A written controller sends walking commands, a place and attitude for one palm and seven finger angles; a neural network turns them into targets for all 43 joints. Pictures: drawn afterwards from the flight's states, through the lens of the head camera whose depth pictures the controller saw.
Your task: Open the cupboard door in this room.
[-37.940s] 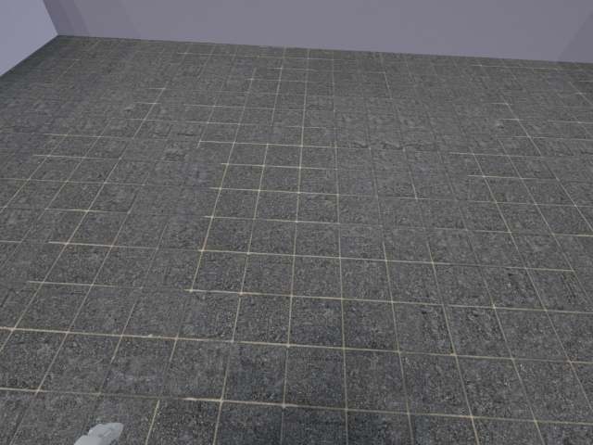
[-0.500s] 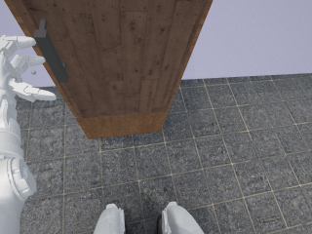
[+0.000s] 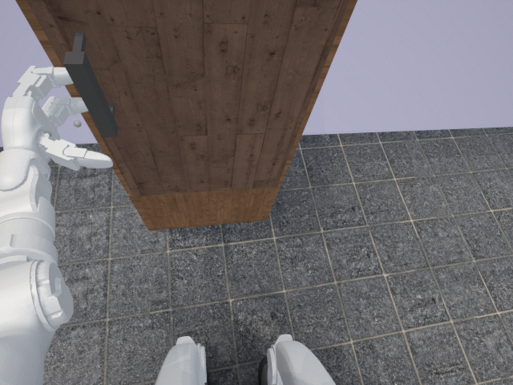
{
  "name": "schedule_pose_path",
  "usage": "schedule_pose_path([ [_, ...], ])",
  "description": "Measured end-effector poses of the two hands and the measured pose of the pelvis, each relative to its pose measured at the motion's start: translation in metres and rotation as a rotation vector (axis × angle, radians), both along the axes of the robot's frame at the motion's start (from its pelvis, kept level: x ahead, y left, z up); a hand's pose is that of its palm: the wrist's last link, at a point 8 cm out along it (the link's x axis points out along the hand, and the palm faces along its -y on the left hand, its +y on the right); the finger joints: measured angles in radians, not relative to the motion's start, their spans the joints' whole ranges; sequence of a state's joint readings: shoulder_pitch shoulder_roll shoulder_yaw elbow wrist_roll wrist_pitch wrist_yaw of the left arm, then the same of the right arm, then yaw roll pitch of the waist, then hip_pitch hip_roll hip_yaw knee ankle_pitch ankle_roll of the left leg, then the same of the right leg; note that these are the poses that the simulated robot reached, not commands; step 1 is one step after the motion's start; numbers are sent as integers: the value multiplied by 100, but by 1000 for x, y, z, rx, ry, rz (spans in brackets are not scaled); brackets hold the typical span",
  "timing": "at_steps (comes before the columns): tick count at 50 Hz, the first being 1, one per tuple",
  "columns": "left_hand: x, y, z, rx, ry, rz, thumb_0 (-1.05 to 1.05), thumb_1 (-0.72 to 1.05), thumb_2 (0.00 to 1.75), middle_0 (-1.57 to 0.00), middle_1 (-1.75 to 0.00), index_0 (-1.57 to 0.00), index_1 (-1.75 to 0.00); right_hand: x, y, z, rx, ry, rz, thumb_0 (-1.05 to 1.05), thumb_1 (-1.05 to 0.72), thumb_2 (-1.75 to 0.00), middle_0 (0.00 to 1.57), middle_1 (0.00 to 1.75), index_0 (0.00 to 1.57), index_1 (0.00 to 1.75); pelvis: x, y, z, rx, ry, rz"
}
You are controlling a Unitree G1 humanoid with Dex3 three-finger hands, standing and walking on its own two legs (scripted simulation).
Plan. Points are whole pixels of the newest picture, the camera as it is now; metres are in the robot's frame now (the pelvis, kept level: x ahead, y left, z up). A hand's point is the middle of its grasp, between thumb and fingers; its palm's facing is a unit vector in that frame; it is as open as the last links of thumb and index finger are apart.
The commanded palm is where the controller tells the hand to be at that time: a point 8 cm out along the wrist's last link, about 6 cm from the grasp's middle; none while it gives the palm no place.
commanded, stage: slide the fingers in behind the handle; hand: left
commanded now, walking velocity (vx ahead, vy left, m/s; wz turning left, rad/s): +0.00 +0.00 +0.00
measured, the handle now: (96, 89) +0.54 +0.22 +0.07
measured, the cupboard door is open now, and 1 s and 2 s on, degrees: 0 0 5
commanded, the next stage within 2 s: close the thumb around the handle in 0.80 s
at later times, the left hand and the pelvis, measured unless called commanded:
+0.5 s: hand (95, 122) +0.49 +0.22 +0.05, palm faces +0.06 -1.00 +0.02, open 14.0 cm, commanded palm +0.47 +0.26 +0.06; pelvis +0.00 +0.00 +0.00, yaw +0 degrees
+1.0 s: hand (92, 126) +0.48 +0.22 +0.06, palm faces +0.08 -1.00 +0.01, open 13.8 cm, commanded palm +0.46 +0.26 +0.06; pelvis +0.00 +0.00 +0.00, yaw +0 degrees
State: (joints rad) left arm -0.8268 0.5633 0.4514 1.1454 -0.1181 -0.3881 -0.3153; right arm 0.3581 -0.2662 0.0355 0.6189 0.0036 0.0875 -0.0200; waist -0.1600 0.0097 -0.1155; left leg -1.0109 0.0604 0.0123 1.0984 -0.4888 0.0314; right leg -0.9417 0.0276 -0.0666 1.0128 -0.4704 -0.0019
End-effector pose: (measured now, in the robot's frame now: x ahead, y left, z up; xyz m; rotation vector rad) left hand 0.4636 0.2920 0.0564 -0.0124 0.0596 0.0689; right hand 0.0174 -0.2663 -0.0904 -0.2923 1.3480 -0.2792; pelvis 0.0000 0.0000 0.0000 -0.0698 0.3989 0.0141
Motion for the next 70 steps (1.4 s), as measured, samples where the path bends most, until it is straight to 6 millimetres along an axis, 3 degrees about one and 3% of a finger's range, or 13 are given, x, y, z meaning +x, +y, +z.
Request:
schedule_pose_path([
  [17,6,-5,1,6,-13,8,-1,-50,30,-30,-120,-32,-122,-12,8,-2,18,21,-13,1,-91,-89,20,30,20,30,-1,2,-1,-1,7,-2],
  [27,6,-24,-3,-12,-13,1,-1,-50,30,-30,-120,-30,-120,-12,10,-3,23,12,-21,1,-91,-89,20,30,20,30,-1,5,-1,0,1,-5],
  [39,-3,-14,7,17,-30,22,-1,-50,30,-30,-120,-30,-120,-10,12,-4,44,-2,-17,1,-91,-89,20,30,20,30,-1,3,1,4,-16,-6],
  [49,-8,-23,5,-1,-38,6,-1,-49,30,-30,-120,-30,-120,-4,4,-2,25,-20,-2,1,-91,-89,20,30,20,30,-4,1,1,5,-20,-1],
  [57,-8,-23,5,13,-35,20,-1,-25,41,-32,-122,-32,-123,-4,1,-4,24,-33,0,1,-91,-89,20,30,20,30,-7,-1,-1,7,-21,-2],
  [70,-2,-30,7,12,-26,4,0,42,69,-37,-129,-36,-130,-13,2,-7,38,-2,-9,1,-91,-89,20,30,20,30,-6,-4,-1,9,-14,-1],
])
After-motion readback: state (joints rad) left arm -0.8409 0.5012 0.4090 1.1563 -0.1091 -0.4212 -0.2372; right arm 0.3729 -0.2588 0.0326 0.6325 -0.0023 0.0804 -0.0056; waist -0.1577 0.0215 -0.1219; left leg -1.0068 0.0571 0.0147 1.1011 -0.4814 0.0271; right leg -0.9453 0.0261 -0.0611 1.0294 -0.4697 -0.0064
